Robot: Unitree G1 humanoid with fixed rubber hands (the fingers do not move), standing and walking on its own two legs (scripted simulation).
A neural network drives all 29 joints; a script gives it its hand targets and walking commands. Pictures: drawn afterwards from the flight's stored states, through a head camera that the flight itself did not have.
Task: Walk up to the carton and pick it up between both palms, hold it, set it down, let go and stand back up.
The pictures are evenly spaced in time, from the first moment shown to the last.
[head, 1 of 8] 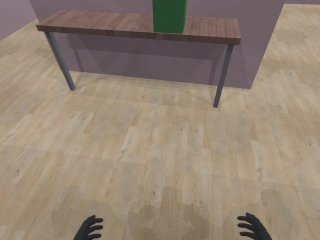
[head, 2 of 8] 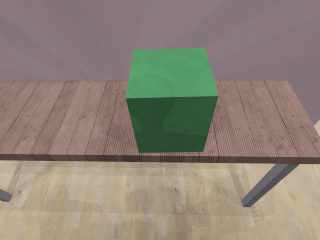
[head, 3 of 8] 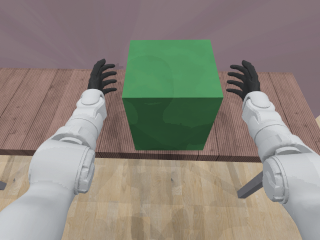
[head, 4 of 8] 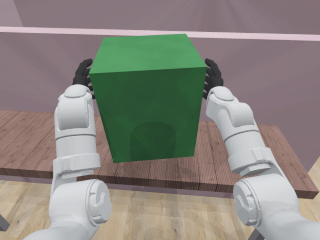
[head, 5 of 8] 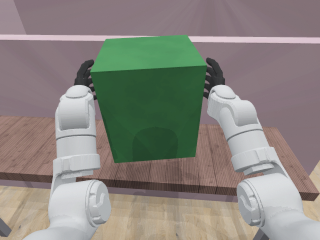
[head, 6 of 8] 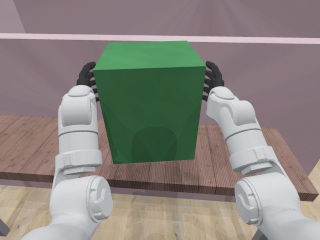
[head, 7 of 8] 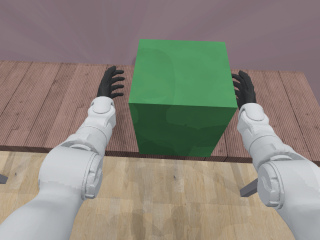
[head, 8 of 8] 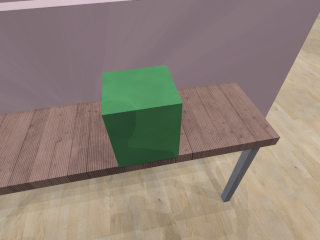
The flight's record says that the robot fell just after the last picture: no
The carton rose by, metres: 0.24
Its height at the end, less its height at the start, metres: +0.00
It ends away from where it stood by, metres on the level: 0.02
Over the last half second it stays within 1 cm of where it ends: yes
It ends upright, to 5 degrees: yes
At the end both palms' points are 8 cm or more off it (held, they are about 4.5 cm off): yes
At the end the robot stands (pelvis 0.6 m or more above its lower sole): yes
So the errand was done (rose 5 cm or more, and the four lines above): yes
